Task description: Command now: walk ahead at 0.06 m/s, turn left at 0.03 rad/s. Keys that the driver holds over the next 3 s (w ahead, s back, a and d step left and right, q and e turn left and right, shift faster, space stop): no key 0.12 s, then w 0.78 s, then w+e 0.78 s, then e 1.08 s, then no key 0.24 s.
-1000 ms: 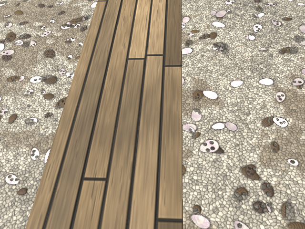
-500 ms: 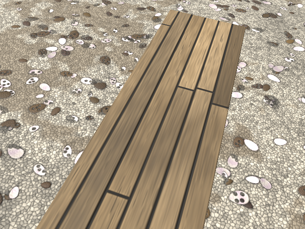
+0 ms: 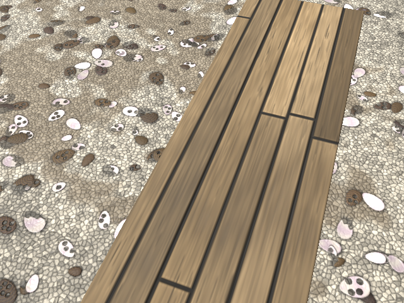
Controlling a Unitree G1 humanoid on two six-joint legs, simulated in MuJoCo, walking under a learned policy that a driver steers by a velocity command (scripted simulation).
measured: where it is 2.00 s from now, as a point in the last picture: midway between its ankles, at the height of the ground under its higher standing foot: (250, 193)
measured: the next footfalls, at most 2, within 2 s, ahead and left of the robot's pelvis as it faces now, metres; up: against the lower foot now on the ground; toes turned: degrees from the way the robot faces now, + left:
left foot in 0.16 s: +0.08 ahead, +0.12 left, +0.00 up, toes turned -1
right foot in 0.48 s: +0.16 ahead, -0.11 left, +0.00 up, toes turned -4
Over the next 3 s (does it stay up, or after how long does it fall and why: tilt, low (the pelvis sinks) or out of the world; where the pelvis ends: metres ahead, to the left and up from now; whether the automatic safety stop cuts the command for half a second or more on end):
stays up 0.88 -0.15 0.00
